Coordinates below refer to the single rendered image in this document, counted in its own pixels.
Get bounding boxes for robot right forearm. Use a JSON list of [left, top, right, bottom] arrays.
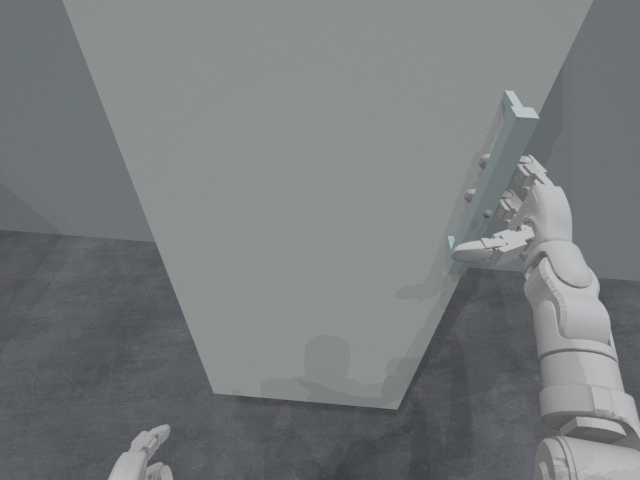
[[522, 241, 640, 452]]

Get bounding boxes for handle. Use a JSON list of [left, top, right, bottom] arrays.
[[446, 90, 540, 275]]

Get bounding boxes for robot right hand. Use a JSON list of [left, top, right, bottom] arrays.
[[451, 154, 572, 267]]

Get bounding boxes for robot left hand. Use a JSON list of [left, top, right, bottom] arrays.
[[108, 424, 173, 480]]

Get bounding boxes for right robot upper arm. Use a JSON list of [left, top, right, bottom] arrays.
[[533, 435, 640, 480]]

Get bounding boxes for fridge door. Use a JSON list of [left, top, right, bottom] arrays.
[[62, 0, 593, 410]]

